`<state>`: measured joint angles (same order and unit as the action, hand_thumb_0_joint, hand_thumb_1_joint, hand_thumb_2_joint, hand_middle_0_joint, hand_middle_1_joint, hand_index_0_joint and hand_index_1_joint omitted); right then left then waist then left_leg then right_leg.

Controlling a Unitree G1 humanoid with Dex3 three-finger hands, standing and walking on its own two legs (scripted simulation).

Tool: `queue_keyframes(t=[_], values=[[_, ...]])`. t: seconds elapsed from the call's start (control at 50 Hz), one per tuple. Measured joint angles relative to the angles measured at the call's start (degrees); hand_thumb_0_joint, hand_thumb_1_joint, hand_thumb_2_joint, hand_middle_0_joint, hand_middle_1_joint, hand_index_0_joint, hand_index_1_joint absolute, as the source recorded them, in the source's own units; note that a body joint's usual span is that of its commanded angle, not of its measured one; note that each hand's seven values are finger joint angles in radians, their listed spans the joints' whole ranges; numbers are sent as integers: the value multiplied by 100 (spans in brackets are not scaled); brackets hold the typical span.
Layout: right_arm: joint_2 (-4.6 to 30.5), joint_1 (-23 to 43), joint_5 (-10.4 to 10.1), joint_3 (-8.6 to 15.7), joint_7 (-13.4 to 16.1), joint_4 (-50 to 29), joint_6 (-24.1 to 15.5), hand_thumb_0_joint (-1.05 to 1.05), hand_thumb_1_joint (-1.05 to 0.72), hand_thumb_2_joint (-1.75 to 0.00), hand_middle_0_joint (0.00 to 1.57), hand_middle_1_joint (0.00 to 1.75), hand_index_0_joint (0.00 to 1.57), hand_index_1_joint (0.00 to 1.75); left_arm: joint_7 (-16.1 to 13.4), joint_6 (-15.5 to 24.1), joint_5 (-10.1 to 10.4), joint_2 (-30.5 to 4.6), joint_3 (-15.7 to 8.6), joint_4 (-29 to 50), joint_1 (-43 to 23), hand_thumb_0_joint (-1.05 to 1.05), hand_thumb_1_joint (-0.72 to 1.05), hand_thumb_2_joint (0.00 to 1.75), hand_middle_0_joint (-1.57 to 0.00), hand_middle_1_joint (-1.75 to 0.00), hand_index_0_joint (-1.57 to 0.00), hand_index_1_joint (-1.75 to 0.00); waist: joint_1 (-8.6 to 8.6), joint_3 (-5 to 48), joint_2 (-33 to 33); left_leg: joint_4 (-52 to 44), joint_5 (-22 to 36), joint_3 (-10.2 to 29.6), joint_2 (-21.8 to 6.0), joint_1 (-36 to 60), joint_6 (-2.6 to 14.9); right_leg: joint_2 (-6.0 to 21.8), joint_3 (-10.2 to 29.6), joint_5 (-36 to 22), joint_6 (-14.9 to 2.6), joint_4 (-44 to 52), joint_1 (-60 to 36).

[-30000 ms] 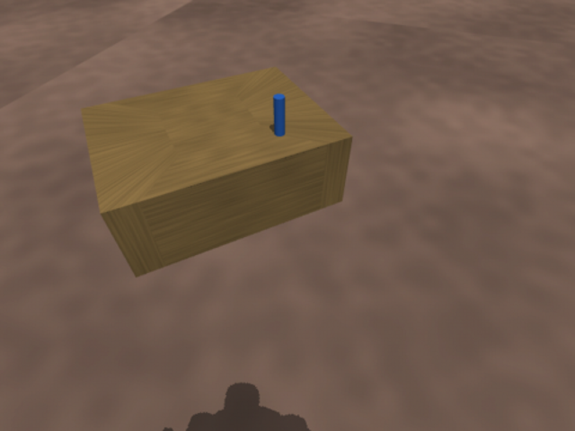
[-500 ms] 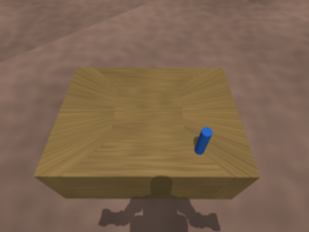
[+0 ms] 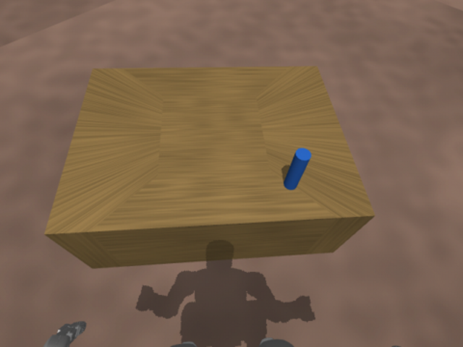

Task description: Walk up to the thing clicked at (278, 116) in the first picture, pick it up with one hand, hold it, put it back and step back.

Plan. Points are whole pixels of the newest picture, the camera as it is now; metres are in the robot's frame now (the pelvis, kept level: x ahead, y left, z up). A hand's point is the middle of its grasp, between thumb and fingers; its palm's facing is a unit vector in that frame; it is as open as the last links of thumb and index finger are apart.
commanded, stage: step back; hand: right
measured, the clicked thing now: (296, 170) +0.63 -0.21 -0.29
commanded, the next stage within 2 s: none
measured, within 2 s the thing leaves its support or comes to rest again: neither
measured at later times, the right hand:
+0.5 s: hand out of the picture -0.02 -0.26 -0.13, palm faces -0.08 +0.89 -0.44, open 7.4 cm
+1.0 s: hand out of the picture -0.16 -0.32 -0.15, palm faces +0.00 +0.92 -0.39, open 7.4 cm
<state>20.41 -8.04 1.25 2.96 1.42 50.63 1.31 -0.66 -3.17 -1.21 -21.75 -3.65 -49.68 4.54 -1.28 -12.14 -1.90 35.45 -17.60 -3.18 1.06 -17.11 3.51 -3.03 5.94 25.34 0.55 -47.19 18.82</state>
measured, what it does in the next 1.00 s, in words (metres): walks backwards: right foot, then left foot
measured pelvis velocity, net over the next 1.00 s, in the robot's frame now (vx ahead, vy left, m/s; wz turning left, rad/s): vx -0.26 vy -0.04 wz -0.03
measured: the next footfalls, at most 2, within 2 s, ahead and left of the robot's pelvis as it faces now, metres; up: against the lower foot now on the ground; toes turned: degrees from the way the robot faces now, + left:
right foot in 0.06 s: +0.02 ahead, -0.12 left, +0.00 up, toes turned +3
left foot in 0.40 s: -0.07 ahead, +0.12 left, +0.00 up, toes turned +0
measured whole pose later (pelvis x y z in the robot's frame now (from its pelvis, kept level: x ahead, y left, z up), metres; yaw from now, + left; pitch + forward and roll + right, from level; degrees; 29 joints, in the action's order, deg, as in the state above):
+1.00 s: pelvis -0.26 -0.04 +0.00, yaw -1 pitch -1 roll +2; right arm 23.9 -10.0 0.3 3.2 2.0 48.3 2.4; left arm 1.1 -4.0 -2.8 -19.8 -4.1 -47.4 12.1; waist 1.4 -7.2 1.2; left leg 64.7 -26.1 6.7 6.3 -29.2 -0.2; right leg 1.1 2.4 18.2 -0.9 -35.9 16.3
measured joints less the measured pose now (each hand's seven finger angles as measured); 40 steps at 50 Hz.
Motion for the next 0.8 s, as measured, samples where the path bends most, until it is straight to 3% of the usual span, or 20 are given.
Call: queue_keyframes(t=[0.04,0.1,0.12,0.18,0.26,0.34,0.38,0.4,0.44,0.5,0.54,0.6,0.72,0.8], values=[[34,46,-19,-9,-19,-54,20,0,-90,-90,21,30,21,30,15,33,-17,14,-10,6,65,1,90,90,-20,-30,-21,-30,35,12,27,213,-71,-102,-3,-108,-20,111,-139,-252,-82,729,-285],[149,157,-83,18,-26,-5,89,0,-90,-90,20,30,21,30,28,88,-67,202,-2,-68,107,1,91,90,-20,-29,-21,-30,-51,-48,464,510,-107,90,-221,-207,-87,-85,-372,-605,-134,1177,-533],[137,158,-105,14,-22,14,117,0,-90,-90,20,30,21,30,55,95,-64,216,19,-39,162,1,91,90,-20,-29,-21,-30,-48,15,488,658,-144,227,-151,-281,-121,-78,-384,-626,-157,1172,-500],[51,150,-114,-24,-30,23,170,0,-90,-90,20,30,21,30,82,86,-56,165,18,89,266,1,90,90,-20,-30,-21,-30,107,136,238,1899,-1181,549,289,-538,-240,126,-197,-719,-216,1145,-369],[143,20,-141,-71,-43,-33,94,0,-90,-90,20,30,21,30,32,55,-51,187,0,275,204,1,90,90,-20,-30,-21,-30,164,252,156,2609,-1253,898,499,-602,-325,296,-200,-1007,-184,1377,-202],[275,-71,-114,-59,0,-84,30,0,-90,-90,20,30,21,30,13,47,-93,162,16,535,82,1,90,90,-20,-30,-21,-30,132,225,197,1586,-1141,793,240,-189,-384,334,-336,-1151,-77,1305,68],[298,-115,-75,-28,4,-89,-19,0,-90,-90,20,30,21,30,24,23,-71,102,26,647,12,1,90,90,-20,-30,-21,-30,76,168,183,547,-697,646,82,161,-374,362,-450,-1115,-16,1072,230],[269,-116,-46,1,8,-66,-49,0,-90,-90,20,30,20,30,37,-1,-50,46,24,679,-36,1,90,90,-20,-30,-21,-30,60,107,98,159,-335,578,96,298,-323,422,-462,-1063,23,884,317],[81,-68,46,6,-12,-4,-55,0,-90,-90,20,30,20,30,38,-77,-11,-85,-38,651,-79,0,90,90,-20,-30,-21,-30,190,-44,-297,87,-218,346,275,387,-235,495,-141,-780,-46,506,445],[11,-182,95,-57,-81,-50,-73,0,-90,-90,20,30,21,30,8,-192,-36,-59,-71,470,29,1,90,90,-20,-30,-21,-30,41,85,-147,96,-113,534,44,229,-185,-123,109,362,-80,-916,750],[-24,-230,120,-81,-69,-52,-67,0,-90,-90,20,30,21,30,30,-205,-1,-79,-93,411,124,1,90,90,-20,-29,-21,-30,52,181,-109,-156,107,580,-84,196,-202,-378,260,374,-107,-1786,882],[-25,-197,103,-67,-50,-119,-72,0,-90,-90,21,30,21,30,73,-156,14,-137,-156,415,326,1,90,90,-20,-30,-21,-30,169,248,-135,-409,375,493,-201,93,-239,-438,418,189,-47,-2344,841],[38,44,71,-19,-31,-453,-107,0,-90,-90,21,30,21,30,82,-162,-39,-256,-219,289,585,1,90,90,-20,-29,-21,-30,257,118,-177,-290,617,300,-334,-271,-293,-87,341,287,176,-1266,171],[171,211,79,-16,-51,-627,-48,0,-90,-90,21,30,21,30,135,-123,-37,-226,-193,188,651,1,91,90,-20,-29,-21,-30,287,88,-65,46,685,179,-466,-626,-429,211,-69,70,63,311,-393]])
